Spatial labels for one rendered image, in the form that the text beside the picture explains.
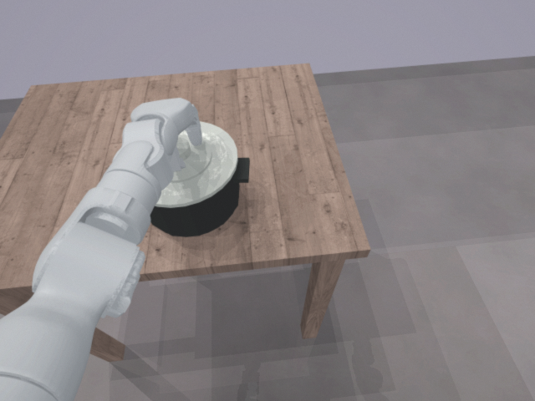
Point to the robot left upper arm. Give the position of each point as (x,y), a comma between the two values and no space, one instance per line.
(45,343)

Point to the lid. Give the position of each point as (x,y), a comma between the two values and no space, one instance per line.
(209,168)

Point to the pot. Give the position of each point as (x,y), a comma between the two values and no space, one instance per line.
(207,215)

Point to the left robot hand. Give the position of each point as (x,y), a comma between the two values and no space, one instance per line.
(185,117)

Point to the left robot forearm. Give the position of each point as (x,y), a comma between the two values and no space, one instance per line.
(123,200)

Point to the knob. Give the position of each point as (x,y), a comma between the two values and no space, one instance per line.
(183,148)

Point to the table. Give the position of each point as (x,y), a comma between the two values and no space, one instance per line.
(297,207)

